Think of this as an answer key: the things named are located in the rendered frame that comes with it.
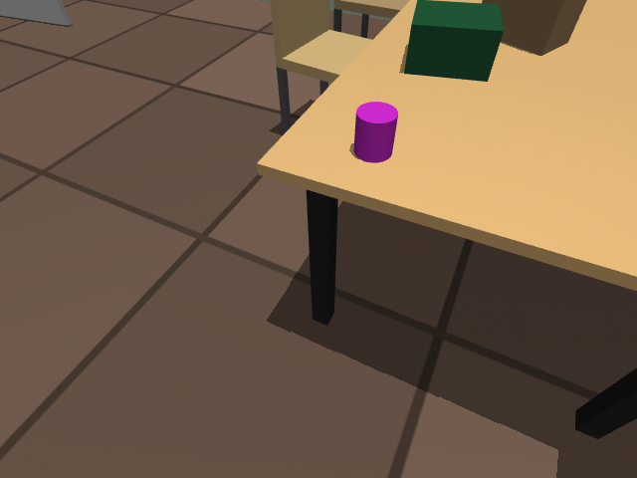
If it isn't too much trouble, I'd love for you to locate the chair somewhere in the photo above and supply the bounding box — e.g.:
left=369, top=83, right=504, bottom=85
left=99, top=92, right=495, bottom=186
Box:
left=333, top=0, right=410, bottom=38
left=270, top=0, right=372, bottom=135

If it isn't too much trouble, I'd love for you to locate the table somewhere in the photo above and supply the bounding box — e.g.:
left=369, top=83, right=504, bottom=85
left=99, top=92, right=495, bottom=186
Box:
left=257, top=0, right=637, bottom=439

